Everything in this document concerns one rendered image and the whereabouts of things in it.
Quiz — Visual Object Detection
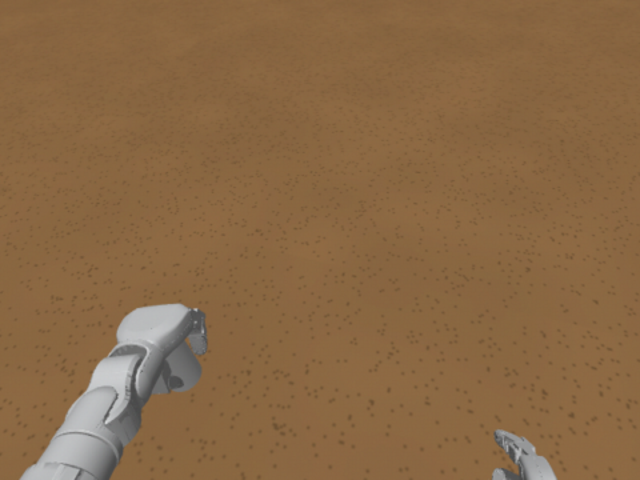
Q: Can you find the left robot hand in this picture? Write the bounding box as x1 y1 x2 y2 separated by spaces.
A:
116 303 207 394

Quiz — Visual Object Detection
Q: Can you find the can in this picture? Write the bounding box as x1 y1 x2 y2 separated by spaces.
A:
165 340 202 392

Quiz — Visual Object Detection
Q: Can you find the right robot hand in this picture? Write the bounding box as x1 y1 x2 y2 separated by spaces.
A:
492 429 557 480

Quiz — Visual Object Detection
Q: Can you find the left robot arm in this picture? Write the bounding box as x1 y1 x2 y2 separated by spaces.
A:
19 339 164 480

